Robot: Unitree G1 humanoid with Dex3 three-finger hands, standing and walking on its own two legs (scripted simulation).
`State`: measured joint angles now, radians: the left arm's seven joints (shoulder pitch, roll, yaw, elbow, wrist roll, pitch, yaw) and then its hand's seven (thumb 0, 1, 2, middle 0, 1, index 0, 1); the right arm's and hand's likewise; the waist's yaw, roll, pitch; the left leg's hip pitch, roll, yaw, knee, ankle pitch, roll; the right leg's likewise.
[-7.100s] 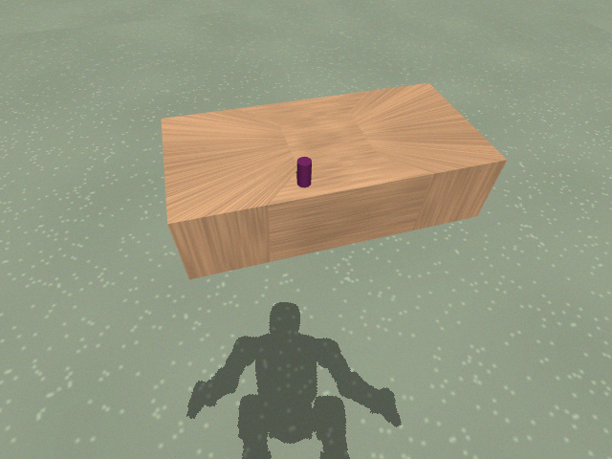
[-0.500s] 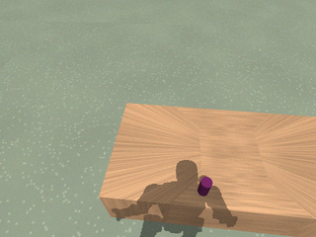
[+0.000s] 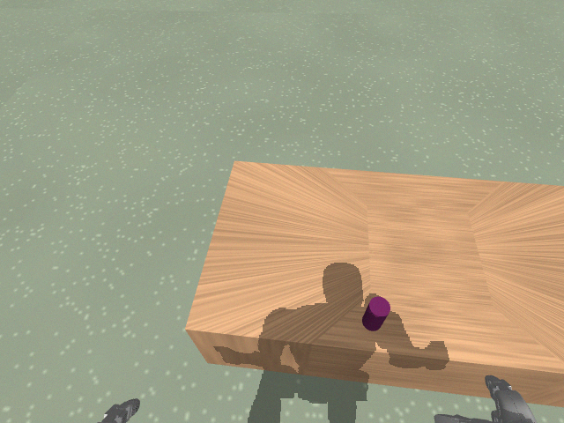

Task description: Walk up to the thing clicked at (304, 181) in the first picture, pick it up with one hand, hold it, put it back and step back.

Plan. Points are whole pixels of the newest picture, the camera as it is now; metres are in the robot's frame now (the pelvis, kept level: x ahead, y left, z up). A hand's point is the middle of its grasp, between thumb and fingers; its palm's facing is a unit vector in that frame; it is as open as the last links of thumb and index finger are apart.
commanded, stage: go down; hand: right
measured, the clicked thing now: (375, 314) +0.43 -0.21 -0.39
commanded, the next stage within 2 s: none
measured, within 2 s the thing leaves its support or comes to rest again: neither
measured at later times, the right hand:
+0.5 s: hand out of the picture +0.16 -0.28 -0.14, palm faces +0.08 +0.94 -0.34, open 17.3 cm
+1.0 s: hand out of the picture +0.15 -0.29 -0.14, palm faces +0.07 +0.94 -0.32, open 17.5 cm
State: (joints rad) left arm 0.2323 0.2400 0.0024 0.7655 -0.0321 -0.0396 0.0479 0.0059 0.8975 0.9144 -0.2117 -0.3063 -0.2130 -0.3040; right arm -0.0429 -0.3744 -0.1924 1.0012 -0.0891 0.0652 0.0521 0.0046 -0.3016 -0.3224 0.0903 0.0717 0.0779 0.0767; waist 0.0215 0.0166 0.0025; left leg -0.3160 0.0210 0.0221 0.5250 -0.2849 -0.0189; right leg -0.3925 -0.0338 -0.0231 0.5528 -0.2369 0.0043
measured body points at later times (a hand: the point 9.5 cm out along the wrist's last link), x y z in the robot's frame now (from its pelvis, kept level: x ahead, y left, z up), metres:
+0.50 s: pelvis +0.01 +0.00 -0.03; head +0.06 -0.01 +0.42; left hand +0.16 +0.26 -0.12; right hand +0.15 -0.33 -0.12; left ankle -0.01 +0.13 -0.73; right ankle +0.03 -0.12 -0.73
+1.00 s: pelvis +0.02 +0.00 -0.05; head +0.07 -0.02 +0.40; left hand +0.17 +0.25 -0.13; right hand +0.15 -0.34 -0.12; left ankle -0.01 +0.13 -0.73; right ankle +0.03 -0.12 -0.73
